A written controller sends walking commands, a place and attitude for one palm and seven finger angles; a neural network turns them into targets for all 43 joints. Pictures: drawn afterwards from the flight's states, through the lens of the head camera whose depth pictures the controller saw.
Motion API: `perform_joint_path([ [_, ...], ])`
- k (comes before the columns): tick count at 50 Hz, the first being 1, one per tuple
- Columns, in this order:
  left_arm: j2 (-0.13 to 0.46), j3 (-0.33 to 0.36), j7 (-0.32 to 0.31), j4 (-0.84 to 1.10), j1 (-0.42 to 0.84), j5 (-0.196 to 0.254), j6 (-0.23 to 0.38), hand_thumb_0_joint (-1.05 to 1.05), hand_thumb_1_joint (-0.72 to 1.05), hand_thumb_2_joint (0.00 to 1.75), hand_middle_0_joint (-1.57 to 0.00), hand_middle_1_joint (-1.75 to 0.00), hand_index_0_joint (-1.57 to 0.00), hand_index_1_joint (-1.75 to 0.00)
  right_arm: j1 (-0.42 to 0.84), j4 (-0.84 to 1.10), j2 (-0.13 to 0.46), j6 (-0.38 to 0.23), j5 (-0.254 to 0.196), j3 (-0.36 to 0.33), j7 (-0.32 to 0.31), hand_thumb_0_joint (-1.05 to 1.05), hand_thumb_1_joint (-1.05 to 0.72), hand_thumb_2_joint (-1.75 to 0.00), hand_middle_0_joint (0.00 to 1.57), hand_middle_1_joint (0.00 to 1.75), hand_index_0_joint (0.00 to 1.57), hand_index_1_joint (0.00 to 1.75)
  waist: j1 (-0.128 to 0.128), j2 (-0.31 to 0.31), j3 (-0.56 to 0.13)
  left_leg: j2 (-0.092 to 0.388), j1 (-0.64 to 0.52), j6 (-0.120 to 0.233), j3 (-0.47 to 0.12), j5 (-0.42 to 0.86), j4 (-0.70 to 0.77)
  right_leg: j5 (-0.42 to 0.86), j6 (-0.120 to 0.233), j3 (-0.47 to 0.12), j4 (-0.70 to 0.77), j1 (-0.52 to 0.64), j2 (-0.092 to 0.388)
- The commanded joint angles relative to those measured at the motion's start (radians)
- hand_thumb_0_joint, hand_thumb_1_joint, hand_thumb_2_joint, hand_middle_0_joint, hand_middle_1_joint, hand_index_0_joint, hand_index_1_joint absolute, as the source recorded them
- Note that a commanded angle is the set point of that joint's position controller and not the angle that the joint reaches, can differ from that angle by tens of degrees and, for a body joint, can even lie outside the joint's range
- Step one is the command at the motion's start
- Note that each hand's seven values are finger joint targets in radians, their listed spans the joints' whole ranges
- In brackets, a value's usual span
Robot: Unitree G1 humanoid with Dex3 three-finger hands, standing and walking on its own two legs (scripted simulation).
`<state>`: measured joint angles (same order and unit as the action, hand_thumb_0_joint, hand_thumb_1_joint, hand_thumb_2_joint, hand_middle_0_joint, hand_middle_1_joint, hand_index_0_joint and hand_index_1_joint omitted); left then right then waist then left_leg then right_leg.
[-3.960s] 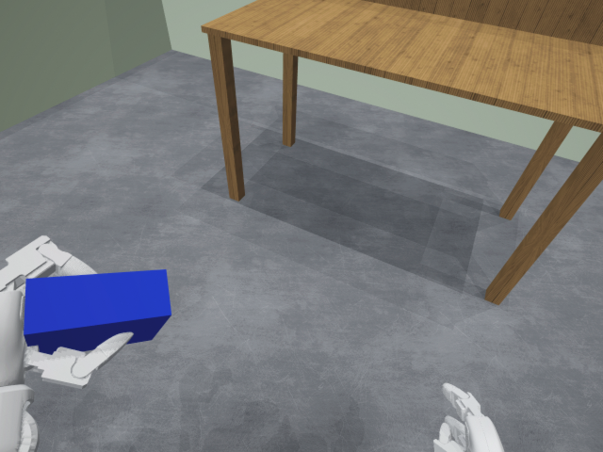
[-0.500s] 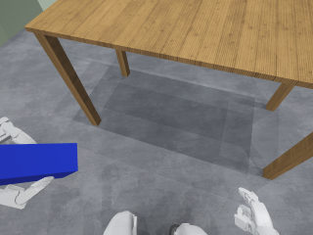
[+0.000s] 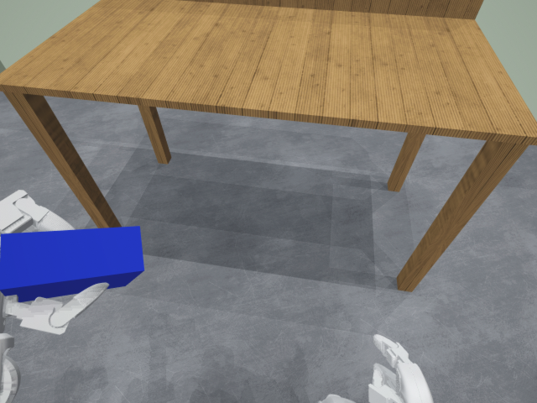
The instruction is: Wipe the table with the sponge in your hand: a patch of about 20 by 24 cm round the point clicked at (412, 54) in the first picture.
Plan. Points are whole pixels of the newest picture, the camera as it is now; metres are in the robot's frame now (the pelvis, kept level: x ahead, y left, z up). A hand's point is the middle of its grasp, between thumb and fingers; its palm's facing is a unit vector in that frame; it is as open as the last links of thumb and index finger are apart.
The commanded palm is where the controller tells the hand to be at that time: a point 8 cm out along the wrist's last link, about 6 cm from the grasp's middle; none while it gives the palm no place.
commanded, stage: turn to face it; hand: left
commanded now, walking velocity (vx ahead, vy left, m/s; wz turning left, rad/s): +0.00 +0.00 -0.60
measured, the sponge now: (94, 263) +0.21 +0.22 +0.16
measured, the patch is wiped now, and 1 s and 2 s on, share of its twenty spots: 0.00 0.00 0.00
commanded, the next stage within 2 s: take the last steps up to it in 0.84 s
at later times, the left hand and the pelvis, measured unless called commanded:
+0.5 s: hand (173, 289) +0.19 +0.13 +0.18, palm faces +0.18 -0.85 -0.49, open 9.1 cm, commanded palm +0.16 +0.17 +0.18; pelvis -0.07 -0.06 -0.01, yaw -15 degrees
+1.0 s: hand (278, 372) +0.13 +0.02 +0.16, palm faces -0.07 -0.85 -0.52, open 9.1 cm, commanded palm +0.10 +0.09 +0.18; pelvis -0.16 -0.09 +0.00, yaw -26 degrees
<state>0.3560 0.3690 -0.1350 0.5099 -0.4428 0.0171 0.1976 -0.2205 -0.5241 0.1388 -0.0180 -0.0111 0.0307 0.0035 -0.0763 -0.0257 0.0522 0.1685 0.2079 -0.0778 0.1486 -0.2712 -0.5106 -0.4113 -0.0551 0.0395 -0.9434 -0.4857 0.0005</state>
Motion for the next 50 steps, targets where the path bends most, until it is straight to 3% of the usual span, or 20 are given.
perform_joint_path([
  [1,0.142,0.039,-0.013,0.195,0.171,0.004,0.055,0.0,0.1,1.3,-1.2,-1.6,-1.2,-1.6,0.035,0.119,0.208,-0.078,-0.004,-0.09,-0.008,0.0,-0.9,-0.9,0.2,0.3,0.2,0.3,0.074,-0.204,-0.077,0.181,-0.037,0.109,-0.006,0.33,0.066,0.033,-0.014,0.101,0.301,0.139,-0.031],
  [4,0.184,0.079,-0.018,0.203,0.161,-0.004,0.057,0.0,0.1,1.3,-1.2,-1.6,-1.2,-1.6,0.033,0.114,0.195,-0.084,-0.011,-0.087,-0.001,0.0,-0.9,-0.9,0.2,0.3,0.2,0.3,0.068,-0.11,-0.155,0.116,0.007,0.054,0.034,0.256,-0.197,0.306,0.032,0.041,0.533,0.345,0.026],
  [6,0.301,0.197,-0.039,0.224,0.093,0.003,0.074,0.0,0.1,1.3,-1.2,-1.6,-1.2,-1.6,0.104,0.144,0.147,-0.074,-0.002,-0.064,-0.009,0.0,-0.9,-0.9,0.2,0.3,0.2,0.3,0.033,0.302,-0.216,-0.088,0.382,-0.01,-0.021,-0.399,-0.586,1.074,0.212,-0.421,0.509,0.548,0.322],
  [7,0.294,0.207,-0.037,0.225,0.051,0.02,0.06,0.0,0.1,1.3,-1.2,-1.6,-1.2,-1.6,0.126,0.133,0.16,-0.059,-0.016,-0.084,-0.009,0.0,-0.9,-0.9,0.2,0.3,0.2,0.3,0.035,0.329,-0.28,-0.068,0.372,-0.007,-0.147,-0.361,-0.694,1.026,0.206,-0.446,0.499,0.528,0.335],
  [11,0.26,0.258,-0.035,0.313,-0.178,0.053,0.082,0.0,0.1,1.3,-1.2,-1.6,-1.2,-1.6,0.156,0.127,0.121,0.006,-0.004,-0.055,-0.002,0.0,-0.9,-0.9,0.2,0.3,0.2,0.3,0.053,0.094,-0.281,-0.064,0.387,-0.015,-0.168,-0.209,-0.643,0.763,0.228,-0.336,0.49,0.501,0.249],
  [19,0.214,0.214,-0.036,0.215,-0.171,0.048,0.054,0.0,0.1,1.3,-1.2,-1.6,-1.2,-1.6,0.121,0.128,0.18,0.022,-0.009,-0.09,-0.018,0.0,-0.9,-0.9,0.2,0.3,0.2,0.3,0.054,0.161,-0.223,-0.117,0.163,0.015,-0.126,-0.201,-0.265,0.34,0.227,-0.423,0.614,0.28,0.215],
  [23,0.186,0.141,-0.028,0.19,-0.094,0.036,0.042,0.0,0.1,1.3,-1.2,-1.6,-1.2,-1.6,0.097,0.122,0.19,0.02,-0.01,-0.083,-0.031,0.0,-0.9,-0.9,0.2,0.3,0.2,0.3,0.07,0.114,-0.195,-0.127,-0.029,0.05,-0.105,-0.125,-0.009,0.155,0.158,-0.412,0.635,0.149,0.159],
  [25,0.18,0.108,-0.02,0.228,-0.013,0.029,0.051,0.0,0.1,1.3,-1.2,-1.6,-1.2,-1.6,0.085,0.128,0.208,0.012,-0.002,-0.089,-0.044,0.0,-0.9,-0.9,0.2,0.3,0.2,0.3,0.076,0.031,-0.154,-0.043,-0.111,0.104,-0.169,-0.157,0.141,0.041,0.099,-0.365,0.564,0.033,0.078],
  [26,0.18,0.105,-0.016,0.249,0.022,0.022,0.059,0.0,0.1,1.3,-1.2,-1.6,-1.2,-1.6,0.098,0.137,0.225,0.003,0.004,-0.091,-0.05,0.0,-0.9,-0.9,0.2,0.3,0.2,0.3,0.069,-0.104,-0.098,0.086,-0.116,0.166,-0.296,-0.17,0.203,-0.01,0.058,-0.285,0.443,-0.071,-0.008],
  [28,0.218,0.115,-0.027,0.292,0.103,-0.012,0.069,0.0,0.1,1.3,-1.2,-1.6,-1.2,-1.6,0.12,0.129,0.184,-0.027,0.005,-0.073,-0.056,0.0,-0.9,-0.9,0.2,0.3,0.2,0.3,0.051,-0.305,-0.087,0.279,0.094,0.259,-0.398,-0.141,0.308,-0.043,0.025,-0.098,-0.09,-0.021,-0.033],
  [30,0.176,0.079,-0.018,0.244,0.102,-0.017,0.064,0.0,0.1,1.3,-1.2,-1.6,-1.2,-1.6,0.107,0.117,0.18,-0.046,0.004,-0.085,-0.046,0.0,-0.9,-0.9,0.2,0.3,0.2,0.3,0.055,-0.237,-0.009,0.23,0.245,0.253,-0.258,-0.164,0.291,-0.004,0.015,-0.089,-0.232,0.037,-0.006],
  [32,0.164,0.052,-0.017,0.285,0.164,-0.011,0.061,0.0,0.1,1.3,-1.2,-1.6,-1.2,-1.6,0.092,0.105,0.19,-0.072,-0.007,-0.088,-0.036,0.0,-0.9,-0.9,0.2,0.3,0.2,0.3,0.045,-0.236,-0.02,0.168,0.151,0.194,-0.098,-0.059,0.22,-0.005,0.007,-0.011,-0.061,0.029,0.012],
  [38,0.143,0.046,-0.024,0.148,0.172,-0.008,0.053,0.0,0.1,1.3,-1.2,-1.6,-1.2,-1.6,0.066,0.079,0.195,-0.114,-0.009,-0.081,-0.027,0.0,-0.9,-0.9,0.2,0.3,0.2,0.3,0.068,-0.143,-0.07,0.102,0.142,0.101,-0.075,0.007,-0.052,0.134,0.006,0.071,0.476,0.303,-0.001],
  [39,0.178,0.078,-0.025,0.131,0.171,-0.008,0.058,0.0,0.1,1.3,-1.2,-1.6,-1.2,-1.6,0.053,0.071,0.18,-0.115,-0.01,-0.082,-0.025,0.0,-0.9,-0.9,0.2,0.3,0.2,0.3,0.08,0.002,-0.093,0.044,0.139,0.071,-0.043,-0.049,-0.198,0.233,0.051,-0.044,0.561,0.301,0.086],
  [40,0.234,0.121,-0.03,0.125,0.154,-0.006,0.065,0.0,0.1,1.3,-1.2,-1.6,-1.2,-1.6,0.07,0.086,0.15,-0.109,-0.005,-0.075,-0.027,0.0,-0.9,-0.9,0.2,0.3,0.2,0.3,0.077,0.258,-0.114,-0.072,0.295,0.029,-0.021,-0.253,-0.397,0.495,0.148,-0.342,0.599,0.362,0.264],
  [41,0.267,0.166,-0.035,0.124,0.141,0.006,0.068,0.0,0.1,1.3,-1.2,-1.6,-1.2,-1.6,0.128,0.086,0.147,-0.108,0.004,-0.063,-0.034,0.0,-0.9,-0.9,0.2,0.3,0.2,0.3,0.049,0.303,-0.119,-0.108,0.353,0.024,-0.094,-0.33,-0.574,0.689,0.213,-0.421,0.617,0.345,0.352],
  [43,0.234,0.156,-0.021,0.132,0.028,0.019,0.053,0.0,0.1,1.3,-1.2,-1.6,-1.2,-1.6,0.136,0.091,0.156,-0.085,-0.006,-0.079,-0.031,0.0,-0.9,-0.9,0.2,0.3,0.2,0.3,0.058,0.238,-0.158,-0.082,0.346,0.023,-0.183,-0.22,-0.675,0.554,0.219,-0.445,0.605,0.335,0.32],
  [45,0.223,0.178,-0.024,0.189,-0.086,0.031,0.074,0.0,0.1,1.3,-1.2,-1.6,-1.2,-1.6,0.145,0.084,0.121,-0.055,0.0,-0.046,-0.029,0.0,-0.9,-0.9,0.2,0.3,0.2,0.3,0.064,0.123,-0.199,-0.086,0.355,0.014,-0.162,-0.18,-0.631,0.661,0.226,-0.299,0.55,0.398,0.272],
  [47,0.212,0.176,-0.026,0.233,-0.091,0.032,0.089,0.0,0.1,1.3,-1.2,-1.6,-1.2,-1.6,0.155,0.086,0.12,-0.041,-0.001,-0.045,-0.031,0.0,-0.9,-0.9,0.2,0.3,0.2,0.3,0.075,0.119,-0.242,-0.093,0.295,0.015,-0.133,-0.166,-0.501,0.659,0.209,-0.224,0.542,0.417,0.249],
  [50,0.231,0.188,-0.047,0.268,-0.098,0.021,0.093,0.0,0.1,1.3,-1.2,-1.6,-1.2,-1.6,0.145,0.082,0.154,-0.052,0.006,-0.064,-0.046,0.0,-0.9,-0.9,0.2,0.3,0.2,0.3,0.068,0.128,-0.275,-0.127,0.224,0.048,-0.102,-0.151,-0.328,0.4,0.216,-0.269,0.622,0.412,0.247],
])
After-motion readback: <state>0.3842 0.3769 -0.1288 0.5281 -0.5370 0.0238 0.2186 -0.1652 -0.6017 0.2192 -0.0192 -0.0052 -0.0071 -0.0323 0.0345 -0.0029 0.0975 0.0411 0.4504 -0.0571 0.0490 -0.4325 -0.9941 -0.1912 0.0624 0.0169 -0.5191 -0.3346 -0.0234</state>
